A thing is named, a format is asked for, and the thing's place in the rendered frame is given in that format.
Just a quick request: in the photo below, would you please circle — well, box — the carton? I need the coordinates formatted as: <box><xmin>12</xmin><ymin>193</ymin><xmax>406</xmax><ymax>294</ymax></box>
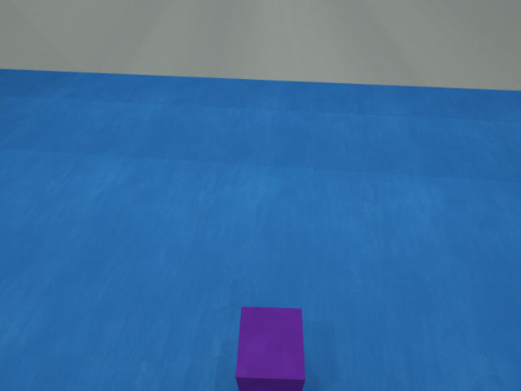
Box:
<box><xmin>235</xmin><ymin>306</ymin><xmax>305</xmax><ymax>391</ymax></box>

